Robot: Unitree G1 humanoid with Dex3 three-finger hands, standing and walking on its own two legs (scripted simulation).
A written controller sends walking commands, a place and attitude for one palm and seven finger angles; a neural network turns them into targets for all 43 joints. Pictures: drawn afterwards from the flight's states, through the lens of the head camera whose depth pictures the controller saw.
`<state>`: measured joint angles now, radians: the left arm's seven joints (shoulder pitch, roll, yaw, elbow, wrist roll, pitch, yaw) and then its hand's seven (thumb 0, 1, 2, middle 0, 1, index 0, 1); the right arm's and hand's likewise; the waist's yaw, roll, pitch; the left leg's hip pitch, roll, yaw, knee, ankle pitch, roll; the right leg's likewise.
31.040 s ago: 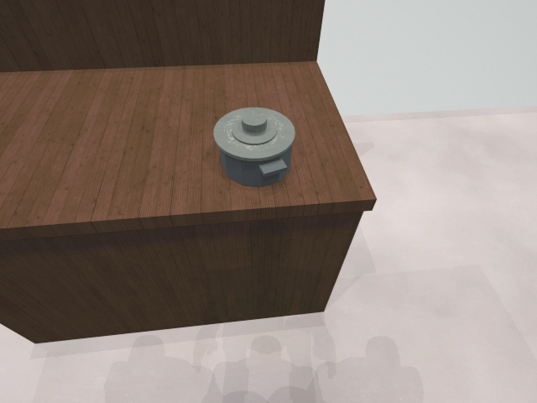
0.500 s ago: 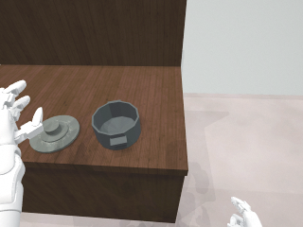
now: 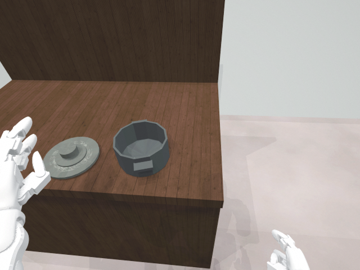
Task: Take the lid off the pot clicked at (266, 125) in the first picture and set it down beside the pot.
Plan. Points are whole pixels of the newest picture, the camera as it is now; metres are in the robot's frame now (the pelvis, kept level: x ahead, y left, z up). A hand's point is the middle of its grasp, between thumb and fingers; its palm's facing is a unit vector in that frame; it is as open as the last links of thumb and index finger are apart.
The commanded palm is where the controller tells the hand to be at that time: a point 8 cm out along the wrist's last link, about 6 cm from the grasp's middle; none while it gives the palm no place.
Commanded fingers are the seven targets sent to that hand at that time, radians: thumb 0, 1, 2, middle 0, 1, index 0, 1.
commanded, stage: draw the hand back to the body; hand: left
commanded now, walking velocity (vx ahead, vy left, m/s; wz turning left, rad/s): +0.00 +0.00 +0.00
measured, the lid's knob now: (68, 150) +0.45 +0.41 -0.02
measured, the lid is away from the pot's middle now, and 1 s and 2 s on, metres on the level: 0.24 0.24 0.24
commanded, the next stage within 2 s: step back with the hand held close in 0.48 s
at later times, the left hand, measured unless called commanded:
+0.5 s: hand (25, 211) +0.16 +0.27 +0.16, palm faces +0.40 -0.86 -0.32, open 7.4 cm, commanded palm +0.11 +0.31 +0.17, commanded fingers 0.00 0.90 0.90 -0.20 -0.30 -0.20 -0.30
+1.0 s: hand (4, 219) +0.15 +0.31 +0.14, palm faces +0.22 -0.86 -0.46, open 7.4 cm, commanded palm +0.10 +0.36 +0.17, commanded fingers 0.00 0.90 0.90 -0.20 -0.30 -0.20 -0.30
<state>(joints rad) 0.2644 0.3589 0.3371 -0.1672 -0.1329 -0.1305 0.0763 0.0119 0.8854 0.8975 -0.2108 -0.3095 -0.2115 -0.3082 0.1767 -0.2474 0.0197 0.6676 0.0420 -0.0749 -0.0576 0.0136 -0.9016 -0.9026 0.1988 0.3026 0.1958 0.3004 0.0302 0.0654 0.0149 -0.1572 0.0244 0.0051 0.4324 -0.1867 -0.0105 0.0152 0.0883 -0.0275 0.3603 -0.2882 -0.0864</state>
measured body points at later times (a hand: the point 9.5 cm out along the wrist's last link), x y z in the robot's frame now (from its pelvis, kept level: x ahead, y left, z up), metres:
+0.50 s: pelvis -0.01 +0.03 +0.00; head -0.05 +0.01 +0.45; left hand +0.13 +0.31 +0.18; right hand +0.19 -0.19 -0.07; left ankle +0.04 +0.13 -0.74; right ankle -0.05 -0.06 -0.74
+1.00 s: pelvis -0.04 +0.08 -0.01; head -0.01 +0.10 +0.44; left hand +0.14 +0.35 +0.17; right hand +0.12 -0.16 -0.08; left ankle +0.04 +0.13 -0.74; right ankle -0.05 -0.06 -0.74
